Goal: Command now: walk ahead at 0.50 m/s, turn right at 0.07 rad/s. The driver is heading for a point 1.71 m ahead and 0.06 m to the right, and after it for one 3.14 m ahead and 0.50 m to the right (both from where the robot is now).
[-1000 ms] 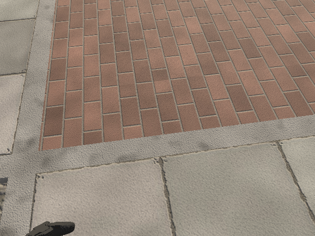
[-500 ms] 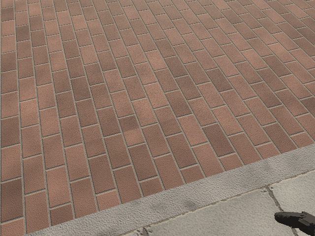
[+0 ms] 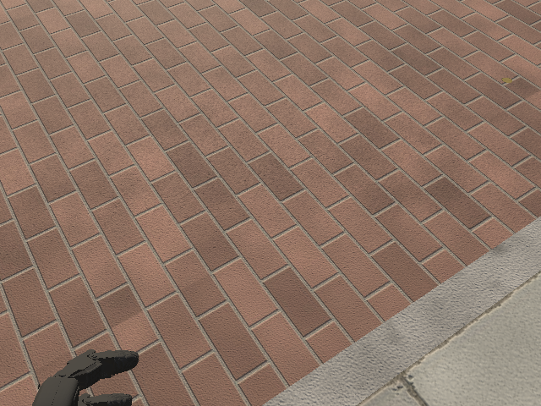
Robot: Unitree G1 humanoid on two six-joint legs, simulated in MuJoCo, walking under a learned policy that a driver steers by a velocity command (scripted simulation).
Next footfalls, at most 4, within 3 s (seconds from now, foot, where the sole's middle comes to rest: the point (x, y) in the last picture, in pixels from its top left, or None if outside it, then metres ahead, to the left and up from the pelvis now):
0.50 left None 0.44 0.13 -0.76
1.02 right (301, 297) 0.74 -0.11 -0.76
1.56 left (210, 216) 1.04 0.13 -0.76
2.12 right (277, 139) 1.34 -0.11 -0.76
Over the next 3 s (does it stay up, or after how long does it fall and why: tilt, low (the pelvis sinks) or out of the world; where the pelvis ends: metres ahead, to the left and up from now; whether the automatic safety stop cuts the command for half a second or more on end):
stays up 1.66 0.04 0.02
